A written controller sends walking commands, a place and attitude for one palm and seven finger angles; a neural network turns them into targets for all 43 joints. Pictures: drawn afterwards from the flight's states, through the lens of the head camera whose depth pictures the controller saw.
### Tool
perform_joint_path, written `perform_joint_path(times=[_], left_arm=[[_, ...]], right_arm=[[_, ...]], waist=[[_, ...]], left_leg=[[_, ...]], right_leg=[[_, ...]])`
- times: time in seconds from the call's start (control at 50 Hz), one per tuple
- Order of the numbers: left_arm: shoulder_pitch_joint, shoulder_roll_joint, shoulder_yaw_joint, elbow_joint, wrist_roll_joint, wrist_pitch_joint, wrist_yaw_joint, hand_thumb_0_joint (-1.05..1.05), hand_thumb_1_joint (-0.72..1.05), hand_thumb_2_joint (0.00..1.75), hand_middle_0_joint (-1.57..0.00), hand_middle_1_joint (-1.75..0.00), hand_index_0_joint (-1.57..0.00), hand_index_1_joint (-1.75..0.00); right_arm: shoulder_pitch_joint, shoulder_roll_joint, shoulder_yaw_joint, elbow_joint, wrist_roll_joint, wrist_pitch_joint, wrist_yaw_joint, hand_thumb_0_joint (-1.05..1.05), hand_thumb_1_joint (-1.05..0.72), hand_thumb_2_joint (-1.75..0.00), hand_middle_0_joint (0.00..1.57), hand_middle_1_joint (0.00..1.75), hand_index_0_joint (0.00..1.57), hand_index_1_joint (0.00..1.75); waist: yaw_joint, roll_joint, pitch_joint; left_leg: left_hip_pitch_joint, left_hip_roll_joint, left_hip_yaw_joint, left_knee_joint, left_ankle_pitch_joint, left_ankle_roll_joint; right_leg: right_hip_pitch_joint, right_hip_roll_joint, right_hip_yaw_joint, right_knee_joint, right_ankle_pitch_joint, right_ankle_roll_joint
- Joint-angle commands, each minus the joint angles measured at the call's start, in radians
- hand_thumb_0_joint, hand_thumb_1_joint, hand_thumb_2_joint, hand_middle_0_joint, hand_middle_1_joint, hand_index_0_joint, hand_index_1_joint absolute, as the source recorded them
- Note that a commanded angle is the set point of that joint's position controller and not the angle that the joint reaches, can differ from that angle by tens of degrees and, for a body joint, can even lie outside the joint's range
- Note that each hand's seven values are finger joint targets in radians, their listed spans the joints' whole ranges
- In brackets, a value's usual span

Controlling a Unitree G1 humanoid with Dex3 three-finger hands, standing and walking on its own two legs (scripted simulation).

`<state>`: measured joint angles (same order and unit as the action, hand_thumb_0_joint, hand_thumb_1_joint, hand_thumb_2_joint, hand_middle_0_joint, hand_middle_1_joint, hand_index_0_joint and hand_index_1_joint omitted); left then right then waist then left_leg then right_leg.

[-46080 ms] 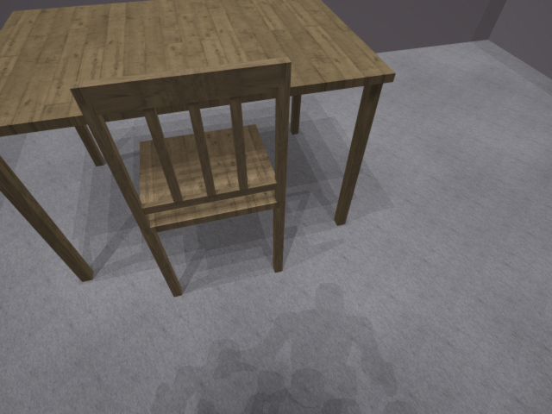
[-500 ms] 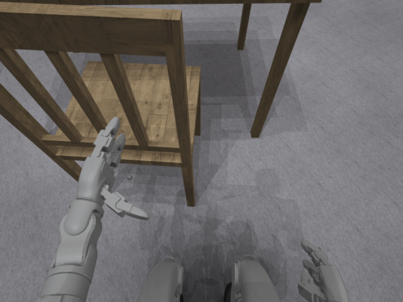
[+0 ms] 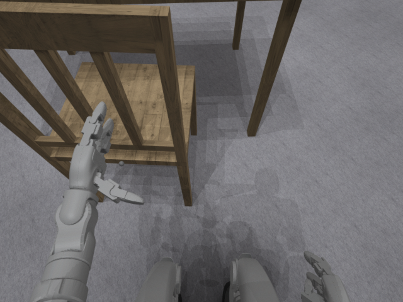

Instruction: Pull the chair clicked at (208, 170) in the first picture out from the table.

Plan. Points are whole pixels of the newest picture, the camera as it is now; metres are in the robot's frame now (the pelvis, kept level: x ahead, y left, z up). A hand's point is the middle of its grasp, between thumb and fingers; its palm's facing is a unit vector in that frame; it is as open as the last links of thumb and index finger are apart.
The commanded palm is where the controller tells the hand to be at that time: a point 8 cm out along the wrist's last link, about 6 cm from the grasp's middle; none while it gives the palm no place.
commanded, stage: aim the fingers beside a spindle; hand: left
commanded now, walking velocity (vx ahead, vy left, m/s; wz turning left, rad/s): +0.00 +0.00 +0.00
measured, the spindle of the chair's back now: (80, 104) +0.51 +0.29 +0.03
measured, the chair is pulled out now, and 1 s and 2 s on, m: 0.19 0.19 0.19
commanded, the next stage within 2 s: none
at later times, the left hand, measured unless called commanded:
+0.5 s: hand (126, 169) +0.36 +0.16 +0.02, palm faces -0.09 -1.00 -0.02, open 16.9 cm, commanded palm +0.34 +0.21 +0.03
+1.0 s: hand (126, 165) +0.36 +0.16 +0.05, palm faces -0.06 -1.00 -0.06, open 16.9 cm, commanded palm +0.34 +0.21 +0.03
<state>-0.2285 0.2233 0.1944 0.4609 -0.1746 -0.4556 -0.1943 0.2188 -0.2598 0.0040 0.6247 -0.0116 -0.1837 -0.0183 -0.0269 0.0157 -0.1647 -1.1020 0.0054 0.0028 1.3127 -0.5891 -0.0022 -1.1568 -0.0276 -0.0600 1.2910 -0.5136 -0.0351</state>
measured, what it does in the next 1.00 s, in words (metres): stands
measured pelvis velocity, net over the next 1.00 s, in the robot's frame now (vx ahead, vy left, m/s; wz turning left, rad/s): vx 0.00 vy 0.01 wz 0.00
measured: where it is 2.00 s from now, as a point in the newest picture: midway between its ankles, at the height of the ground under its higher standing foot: outside the picture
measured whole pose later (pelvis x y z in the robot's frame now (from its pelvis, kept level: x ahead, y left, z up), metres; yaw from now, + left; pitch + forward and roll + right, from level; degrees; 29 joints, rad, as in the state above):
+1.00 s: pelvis +0.00 +0.01 +0.00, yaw +0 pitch +22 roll +0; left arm -0.22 0.20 0.13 0.43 -0.16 -0.46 -0.19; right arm 0.20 -0.26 0.00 0.62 -0.01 -0.16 -0.01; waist -0.02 0.02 -0.17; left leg -1.10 0.00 0.00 1.32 -0.59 0.01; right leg -1.15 -0.03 -0.06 1.28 -0.51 -0.03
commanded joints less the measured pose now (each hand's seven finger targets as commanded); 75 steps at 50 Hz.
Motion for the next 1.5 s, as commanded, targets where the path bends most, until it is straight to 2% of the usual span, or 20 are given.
perform_joint_path(times=[0.0,0.16,0.2,0.26,0.36,0.44,0.52,0.66,0.72,0.82,0.88,0.98,1.06,1.14,1.2,1.26,1.32,1.38,1.42,1.48], left_arm=[[-0.215,0.089,-0.011,-0.062,-0.010,-0.014,-0.034,0.00,-0.50,0.30,-0.06,-0.08,-0.06,-0.08],[-0.330,0.165,0.044,-0.279,-0.017,-0.082,0.004,0.00,-0.50,0.30,-0.06,-0.08,-0.06,-0.08],[-0.323,0.215,0.091,-0.274,-0.003,-0.096,0.032,0.00,-0.50,0.30,-0.06,-0.08,-0.06,-0.08],[-0.277,0.158,0.052,-0.165,0.011,-0.071,0.033,0.00,-0.50,0.30,-0.06,-0.08,-0.06,-0.08],[-0.244,0.069,-0.035,-0.052,-0.006,0.007,-0.031,0.00,-0.50,0.30,-0.06,-0.08,-0.06,-0.08],[-0.316,0.082,-0.033,-0.192,-0.026,-0.017,-0.037,0.00,-0.50,0.30,-0.06,-0.08,-0.06,-0.08],[-0.312,0.145,0.017,-0.340,-0.007,-0.082,0.027,0.00,-0.50,0.30,-0.06,-0.08,-0.06,-0.08],[-0.186,0.070,-0.028,-0.075,0.043,-0.013,0.052,0.00,-0.50,0.30,-0.06,-0.08,-0.06,-0.08],[-0.211,0.107,0.013,-0.091,0.021,-0.005,0.029,0.00,-0.50,0.30,-0.06,-0.08,-0.06,-0.08],[-0.275,0.140,0.019,-0.334,-0.016,-0.079,0.011,0.00,-0.50,0.30,-0.06,-0.08,-0.06,-0.08],[-0.249,0.114,-0.009,-0.308,-0.009,-0.084,0.013,0.00,-0.50,0.30,-0.06,-0.08,-0.06,-0.08],[-0.149,0.073,-0.030,-0.069,0.014,-0.001,0.001,0.00,-0.50,0.30,-0.06,-0.08,-0.06,-0.08],[-0.204,0.097,-0.001,-0.154,-0.003,-0.010,-0.004,0.00,-0.50,0.30,-0.06,-0.08,-0.06,-0.08],[-0.267,0.167,0.049,-0.345,-0.013,-0.092,0.019,0.00,-0.50,0.30,-0.06,-0.08,-0.06,-0.08],[-0.250,0.145,0.017,-0.331,-0.001,-0.103,0.029,0.00,-0.50,0.30,-0.06,-0.08,-0.06,-0.08],[-0.182,0.079,-0.036,-0.164,0.011,-0.049,0.012,0.00,-0.50,0.30,-0.06,-0.08,-0.06,-0.08],[-0.134,0.046,-0.054,-0.046,-0.001,0.016,-0.018,0.00,-0.50,0.30,-0.06,-0.08,-0.06,-0.08],[-0.244,0.102,-0.004,-0.109,-0.012,0.012,-0.021,0.00,-0.50,0.30,-0.06,-0.08,-0.06,-0.08],[-0.299,0.176,0.064,-0.212,-0.015,-0.037,-0.006,0.00,-0.50,0.30,-0.06,-0.08,-0.06,-0.08],[-0.329,0.199,0.080,-0.350,-0.015,-0.111,0.025,0.00,-0.50,0.30,-0.06,-0.08,-0.06,-0.08]], right_arm=[[0.015,-0.140,-0.046,-0.118,0.012,-0.044,-0.012,0.00,-0.90,-0.90,0.20,0.30,0.20,0.30],[-0.001,-0.132,-0.051,-0.134,-0.004,-0.052,-0.010,0.00,-0.90,-0.90,0.20,0.30,0.20,0.30],[0.001,-0.137,-0.050,-0.129,-0.009,-0.051,-0.009,0.00,-0.90,-0.90,0.20,0.30,0.20,0.30],[-0.009,-0.129,-0.044,-0.123,-0.006,-0.042,-0.006,0.00,-0.90,-0.90,0.20,0.30,0.20,0.30],[0.015,-0.142,-0.045,-0.129,0.011,-0.029,-0.007,0.00,-0.90,-0.90,0.20,0.30,0.20,0.30],[0.017,-0.142,-0.054,-0.140,0.008,-0.035,-0.008,0.00,-0.90,-0.90,0.20,0.30,0.20,0.30],[0.017,-0.139,-0.058,-0.135,-0.009,-0.040,0.001,0.00,-0.90,-0.90,0.20,0.30,0.20,0.30],[0.003,-0.133,-0.047,-0.128,-0.002,-0.010,0.006,0.00,-0.90,-0.90,0.20,0.30,0.20,0.30],[0.006,-0.136,-0.047,-0.143,0.002,-0.006,-0.002,0.00,-0.90,-0.90,0.20,0.30,0.20,0.30],[0.006,-0.127,-0.055,-0.153,-0.005,-0.028,-0.003,0.00,-0.90,-0.90,0.20,0.30,0.20,0.30],[0.007,-0.124,-0.053,-0.131,-0.006,-0.032,-0.001,0.00,-0.90,-0.90,0.20,0.30,0.20,0.30],[0.004,-0.136,-0.048,-0.125,0.008,-0.017,-0.003,0.00,-0.90,-0.90,0.20,0.30,0.20,0.30],[-0.005,-0.130,-0.049,-0.150,0.005,-0.019,-0.005,0.00,-0.90,-0.90,0.20,0.30,0.20,0.30],[-0.009,-0.120,-0.051,-0.157,-0.007,-0.034,-0.004,0.00,-0.90,-0.90,0.20,0.30,0.20,0.30],[-0.009,-0.120,-0.049,-0.144,-0.009,-0.039,0.000,0.00,-0.90,-0.90,0.20,0.30,0.20,0.30],[-0.005,-0.127,-0.048,-0.126,0.002,-0.033,-0.002,0.00,-0.90,-0.90,0.20,0.30,0.20,0.30],[0.001,-0.136,-0.045,-0.132,0.014,-0.026,-0.005,0.00,-0.90,-0.90,0.20,0.30,0.20,0.30],[-0.006,-0.135,-0.045,-0.144,0.015,-0.028,-0.014,0.00,-0.90,-0.90,0.20,0.30,0.20,0.30],[-0.014,-0.130,-0.046,-0.151,0.006,-0.037,-0.018,0.00,-0.90,-0.90,0.20,0.30,0.20,0.30],[-0.014,-0.120,-0.047,-0.153,-0.009,-0.050,-0.010,0.00,-0.90,-0.90,0.20,0.30,0.20,0.30]], waist=[[-0.043,-0.081,-0.276],[-0.003,0.057,-0.458],[0.003,0.030,-0.467],[-0.010,0.016,-0.372],[-0.038,-0.049,-0.327],[-0.026,0.001,-0.432],[0.005,0.087,-0.512],[-0.022,-0.042,-0.287],[-0.007,-0.054,-0.347],[0.008,0.043,-0.534],[-0.013,0.023,-0.467],[-0.029,-0.081,-0.262],[-0.001,-0.025,-0.365],[0.018,0.035,-0.521],[-0.005,0.040,-0.472],[-0.028,-0.040,-0.316],[-0.033,-0.105,-0.249],[-0.021,-0.086,-0.302],[0.009,-0.025,-0.413],[0.023,0.059,-0.530]], left_leg=[[0.046,-0.037,-0.013,-0.165,0.146,0.020],[0.192,-0.035,-0.028,-0.169,0.274,0.010],[0.179,-0.034,-0.033,-0.167,0.279,0.010],[0.132,-0.036,-0.028,-0.180,0.213,0.011],[0.104,-0.035,-0.031,-0.182,0.192,0.014],[0.192,-0.030,-0.043,-0.176,0.276,0.006],[0.317,-0.021,-0.068,-0.186,0.413,-0.022],[0.113,-0.032,-0.039,-0.198,0.195,0.006],[0.111,-0.037,-0.030,-0.190,0.214,0.010],[0.248,-0.032,-0.035,-0.173,0.376,-0.002],[0.226,-0.030,-0.034,-0.170,0.359,0.003],[0.072,-0.036,-0.027,-0.182,0.168,0.013],[0.115,-0.042,-0.019,-0.173,0.220,0.013],[0.204,-0.040,-0.020,-0.161,0.330,0.009],[0.196,-0.038,-0.025,-0.160,0.319,0.011],[0.115,-0.035,-0.029,-0.175,0.207,0.013],[0.045,-0.041,-0.021,-0.175,0.124,0.017],[0.041,-0.045,-0.015,-0.160,0.125,0.018],[0.085,-0.045,-0.015,-0.152,0.185,0.017],[0.194,-0.044,-0.018,-0.156,0.289,0.010]], right_leg=[[0.320,0.026,0.088,-0.229,0.109,0.014],[0.324,0.032,0.061,-0.162,0.234,0.009],[0.329,0.037,0.058,-0.151,0.231,0.009],[0.305,0.036,0.056,-0.173,0.173,0.009],[0.294,0.035,0.044,-0.189,0.173,0.009],[0.298,0.033,0.035,-0.162,0.242,0.006],[0.266,0.038,0.019,-0.127,0.289,0.001],[0.260,0.038,0.028,-0.178,0.157,0.005],[0.307,0.035,0.041,-0.177,0.188,0.004],[0.374,0.037,0.047,-0.143,0.341,0.003],[0.352,0.038,0.045,-0.151,0.326,0.008],[0.290,0.033,0.051,-0.204,0.142,0.011],[0.331,0.028,0.062,-0.187,0.197,0.006],[0.397,0.033,0.071,-0.152,0.315,0.007],[0.362,0.037,0.063,-0.155,0.294,0.008],[0.306,0.037,0.055,-0.187,0.185,0.010],[0.299,0.027,0.071,-0.228,0.087,0.014],[0.317,0.020,0.093,-0.226,0.075,0.014],[0.351,0.023,0.097,-0.191,0.143,0.009],[0.382,0.031,0.083,-0.155,0.259,0.006]])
